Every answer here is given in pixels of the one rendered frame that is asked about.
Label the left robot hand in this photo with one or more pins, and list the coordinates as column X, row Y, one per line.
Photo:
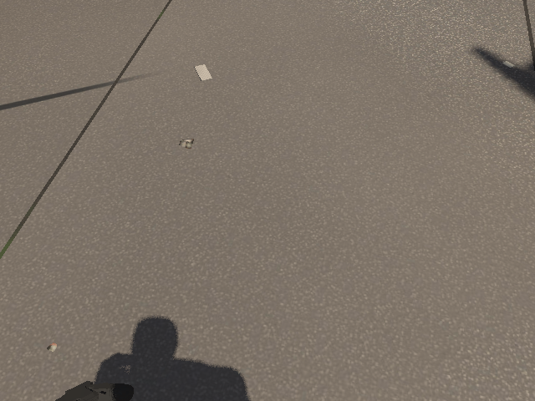
column 88, row 391

